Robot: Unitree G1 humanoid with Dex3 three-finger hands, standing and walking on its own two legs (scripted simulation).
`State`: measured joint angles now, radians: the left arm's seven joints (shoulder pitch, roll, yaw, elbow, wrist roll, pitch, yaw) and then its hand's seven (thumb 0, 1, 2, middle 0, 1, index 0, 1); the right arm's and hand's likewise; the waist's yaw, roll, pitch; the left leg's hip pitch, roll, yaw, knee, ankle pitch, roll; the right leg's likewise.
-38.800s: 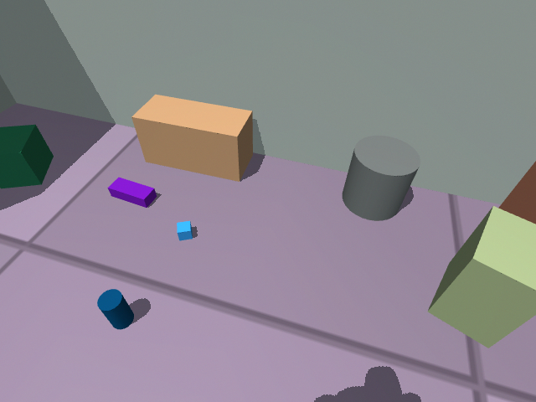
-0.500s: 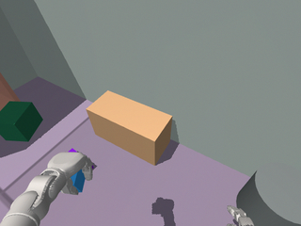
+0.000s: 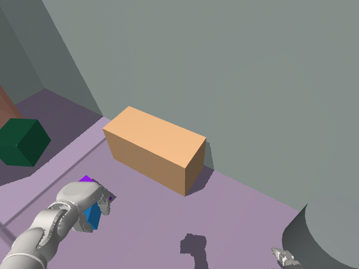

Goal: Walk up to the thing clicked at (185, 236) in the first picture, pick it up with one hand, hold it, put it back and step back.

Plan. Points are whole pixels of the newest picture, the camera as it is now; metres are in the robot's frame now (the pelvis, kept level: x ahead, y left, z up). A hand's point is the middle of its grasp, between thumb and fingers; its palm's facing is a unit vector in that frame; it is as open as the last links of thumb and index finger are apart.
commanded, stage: crouch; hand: left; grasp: from above
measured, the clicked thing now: (84, 213) +0.30 +0.24 -0.07
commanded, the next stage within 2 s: lower in 1.92 s
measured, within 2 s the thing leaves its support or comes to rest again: neither
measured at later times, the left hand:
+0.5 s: hand (93, 226) +0.30 +0.25 -0.16, palm faces -0.43 +0.06 -0.90, open 7.2 cm
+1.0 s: hand (107, 241) +0.34 +0.28 -0.41, palm faces -0.47 +0.05 -0.88, open 7.2 cm
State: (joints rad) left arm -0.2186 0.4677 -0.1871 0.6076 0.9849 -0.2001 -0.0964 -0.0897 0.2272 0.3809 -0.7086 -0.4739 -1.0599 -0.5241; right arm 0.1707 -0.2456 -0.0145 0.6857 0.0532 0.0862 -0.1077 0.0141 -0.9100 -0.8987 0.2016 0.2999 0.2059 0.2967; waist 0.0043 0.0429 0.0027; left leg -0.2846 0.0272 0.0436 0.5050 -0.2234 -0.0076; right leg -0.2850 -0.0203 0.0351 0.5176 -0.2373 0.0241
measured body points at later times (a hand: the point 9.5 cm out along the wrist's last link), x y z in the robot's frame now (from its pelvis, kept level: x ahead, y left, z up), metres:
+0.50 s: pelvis -0.01 +0.00 -0.07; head +0.07 +0.01 +0.38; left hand +0.32 +0.24 -0.11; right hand +0.11 -0.28 -0.18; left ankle +0.03 +0.13 -0.74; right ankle +0.02 -0.14 -0.74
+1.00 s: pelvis -0.05 +0.01 -0.27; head +0.14 +0.05 +0.14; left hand +0.36 +0.27 -0.36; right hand +0.02 -0.27 -0.39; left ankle +0.03 +0.13 -0.74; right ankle +0.02 -0.13 -0.74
